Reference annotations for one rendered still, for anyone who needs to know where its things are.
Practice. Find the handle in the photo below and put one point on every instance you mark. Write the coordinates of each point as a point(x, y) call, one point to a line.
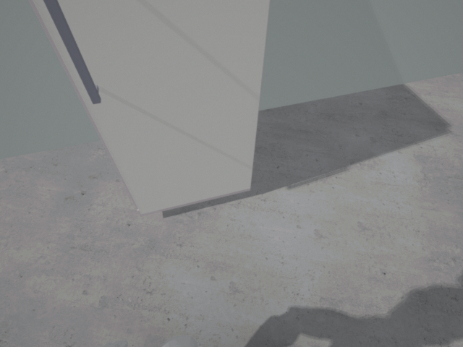
point(72, 48)

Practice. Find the fridge door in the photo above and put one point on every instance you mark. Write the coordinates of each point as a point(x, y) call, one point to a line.
point(179, 82)

